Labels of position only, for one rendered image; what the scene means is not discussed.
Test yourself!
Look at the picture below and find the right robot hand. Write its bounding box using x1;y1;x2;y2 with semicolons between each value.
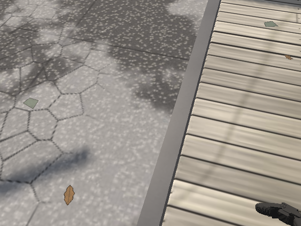
255;202;301;226

